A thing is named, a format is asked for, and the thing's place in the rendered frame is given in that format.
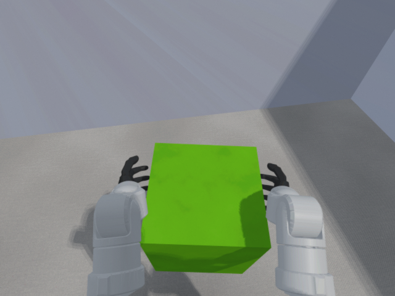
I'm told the left robot hand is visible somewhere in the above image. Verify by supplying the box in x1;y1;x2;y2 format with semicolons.
118;155;150;191

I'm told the right robot forearm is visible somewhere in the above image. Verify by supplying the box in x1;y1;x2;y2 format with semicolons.
266;186;336;296

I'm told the right robot hand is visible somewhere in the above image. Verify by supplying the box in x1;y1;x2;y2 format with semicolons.
260;163;289;209

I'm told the left robot forearm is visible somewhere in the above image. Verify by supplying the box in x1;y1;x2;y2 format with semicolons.
87;181;148;296

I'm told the carton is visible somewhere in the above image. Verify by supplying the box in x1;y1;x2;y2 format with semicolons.
140;143;271;274

